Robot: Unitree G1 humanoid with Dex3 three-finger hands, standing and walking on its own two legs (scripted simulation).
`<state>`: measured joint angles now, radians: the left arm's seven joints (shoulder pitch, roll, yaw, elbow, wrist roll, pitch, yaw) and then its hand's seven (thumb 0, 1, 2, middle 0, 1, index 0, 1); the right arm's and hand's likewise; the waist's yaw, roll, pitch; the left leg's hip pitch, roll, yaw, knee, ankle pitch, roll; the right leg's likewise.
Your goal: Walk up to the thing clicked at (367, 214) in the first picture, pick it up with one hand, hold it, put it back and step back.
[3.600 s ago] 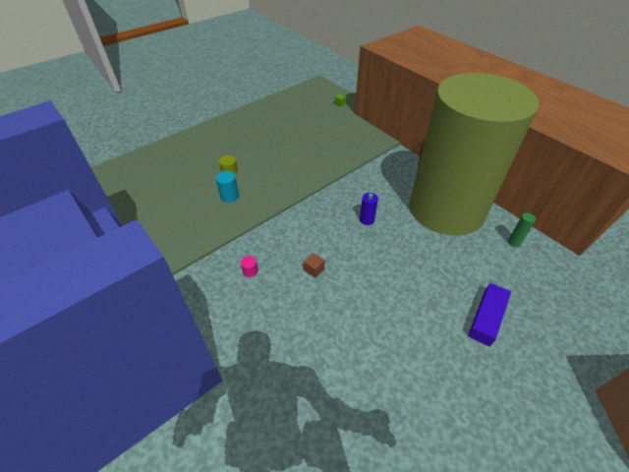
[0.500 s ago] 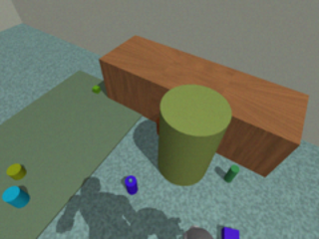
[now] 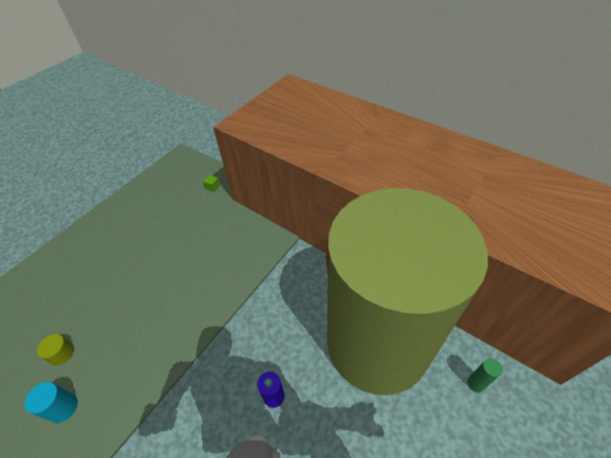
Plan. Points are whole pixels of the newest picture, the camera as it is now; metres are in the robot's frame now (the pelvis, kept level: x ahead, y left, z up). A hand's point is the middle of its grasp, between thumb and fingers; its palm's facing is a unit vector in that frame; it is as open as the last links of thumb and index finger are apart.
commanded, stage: walk up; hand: left
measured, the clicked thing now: (271, 389) +0.41 +0.16 -0.69
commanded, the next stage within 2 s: stand in 1.80 s
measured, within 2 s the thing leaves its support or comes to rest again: neither
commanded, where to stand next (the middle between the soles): +0.11 +0.01 m, yaw +0 degrees
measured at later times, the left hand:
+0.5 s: hand out of the picture +0.09 +0.27 -0.15, palm faces -0.02 -0.91 -0.42, open 7.4 cm
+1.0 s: hand (152, 435) +0.18 +0.26 -0.14, palm faces -0.03 -0.94 -0.33, open 7.4 cm
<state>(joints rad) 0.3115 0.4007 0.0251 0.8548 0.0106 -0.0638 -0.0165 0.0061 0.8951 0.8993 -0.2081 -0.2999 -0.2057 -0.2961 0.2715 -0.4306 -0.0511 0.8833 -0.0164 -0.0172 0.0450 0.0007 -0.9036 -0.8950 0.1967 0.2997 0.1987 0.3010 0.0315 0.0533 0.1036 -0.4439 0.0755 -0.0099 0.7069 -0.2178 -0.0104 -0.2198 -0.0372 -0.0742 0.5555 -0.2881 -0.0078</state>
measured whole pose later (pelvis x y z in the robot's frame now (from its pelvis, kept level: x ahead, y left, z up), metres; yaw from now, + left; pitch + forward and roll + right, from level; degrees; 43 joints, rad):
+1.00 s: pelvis +0.07 +0.01 +0.01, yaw +0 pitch -2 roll +0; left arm 0.05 0.36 -0.01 1.10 0.00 -0.02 -0.01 0.01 0.90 0.90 -0.21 -0.30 -0.20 -0.30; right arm 0.10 -0.37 0.00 1.13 -0.01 -0.01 0.02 0.00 -0.90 -0.89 0.20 0.30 0.20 0.30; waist -0.01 -0.01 0.05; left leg -0.18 0.04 0.00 0.43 -0.20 -0.02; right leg -0.13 -0.04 -0.03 0.41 -0.24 0.02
